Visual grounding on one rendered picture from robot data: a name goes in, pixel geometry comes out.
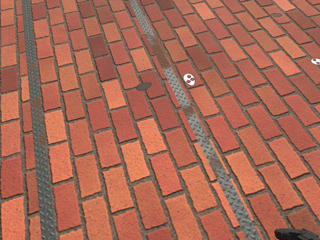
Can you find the robot right hand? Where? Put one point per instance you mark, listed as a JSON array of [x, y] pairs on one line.
[[295, 234]]

